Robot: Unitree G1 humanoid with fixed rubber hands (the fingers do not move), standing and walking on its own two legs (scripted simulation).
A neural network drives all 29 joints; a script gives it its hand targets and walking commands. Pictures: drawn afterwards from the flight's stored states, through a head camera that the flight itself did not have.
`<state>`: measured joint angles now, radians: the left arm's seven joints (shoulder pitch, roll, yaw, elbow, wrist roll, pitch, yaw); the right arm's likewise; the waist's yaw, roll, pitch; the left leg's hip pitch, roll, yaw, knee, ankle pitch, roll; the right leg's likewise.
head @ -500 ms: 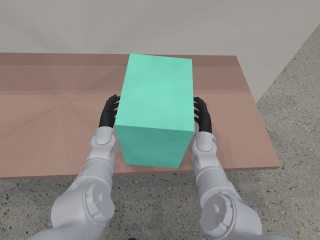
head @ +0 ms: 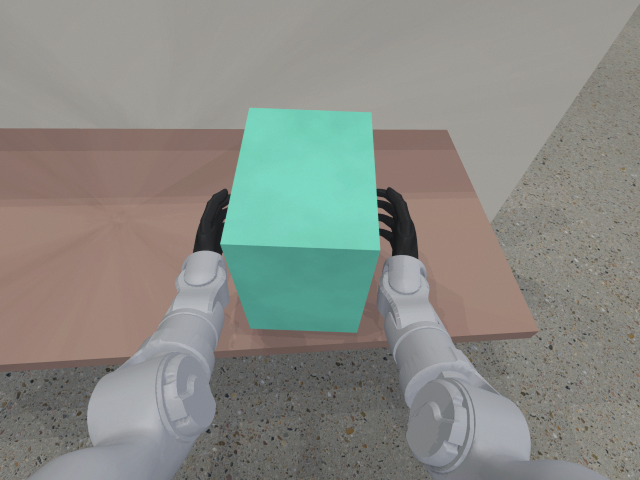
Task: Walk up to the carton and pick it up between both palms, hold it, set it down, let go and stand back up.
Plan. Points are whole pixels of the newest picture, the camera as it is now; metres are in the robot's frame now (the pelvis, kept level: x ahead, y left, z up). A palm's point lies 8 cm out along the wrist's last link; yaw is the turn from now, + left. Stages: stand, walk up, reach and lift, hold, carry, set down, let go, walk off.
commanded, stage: reach and lift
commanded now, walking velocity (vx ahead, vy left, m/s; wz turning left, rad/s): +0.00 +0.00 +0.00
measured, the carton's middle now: (306, 227) +0.45 +0.02 +0.03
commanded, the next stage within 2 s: none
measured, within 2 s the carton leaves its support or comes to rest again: neither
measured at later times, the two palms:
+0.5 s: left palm (201, 227) +0.40 +0.15 +0.09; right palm (414, 223) +0.38 -0.10 +0.12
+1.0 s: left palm (213, 221) +0.39 +0.13 +0.12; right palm (438, 226) +0.37 -0.13 +0.13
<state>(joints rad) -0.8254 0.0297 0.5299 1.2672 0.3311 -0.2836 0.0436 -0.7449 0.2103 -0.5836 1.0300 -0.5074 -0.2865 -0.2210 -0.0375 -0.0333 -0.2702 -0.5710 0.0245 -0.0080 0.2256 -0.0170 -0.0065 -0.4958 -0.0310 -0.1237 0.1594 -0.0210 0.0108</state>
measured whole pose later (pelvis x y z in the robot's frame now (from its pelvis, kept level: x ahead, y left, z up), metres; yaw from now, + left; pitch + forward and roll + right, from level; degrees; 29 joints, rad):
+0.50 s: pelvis -0.02 +0.00 +0.00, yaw +1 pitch +11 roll -1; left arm -0.87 0.07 0.37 1.20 0.22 -0.06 0.07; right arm -0.84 0.17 -0.46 1.01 -0.32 -0.05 -0.23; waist -0.07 -0.03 -0.23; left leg -0.45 0.02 -0.03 0.31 -0.06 -0.01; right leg -0.37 -0.03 -0.14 0.24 -0.07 0.00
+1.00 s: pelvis +0.00 -0.01 +0.01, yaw +1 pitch +3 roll -1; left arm -0.68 -0.01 0.28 0.77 0.21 0.20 0.08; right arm -0.68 0.11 -0.18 0.81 -0.05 0.07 -0.25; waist -0.08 -0.03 -0.13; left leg -0.24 0.03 -0.03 0.26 -0.07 -0.02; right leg -0.14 -0.02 -0.14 0.17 -0.07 0.00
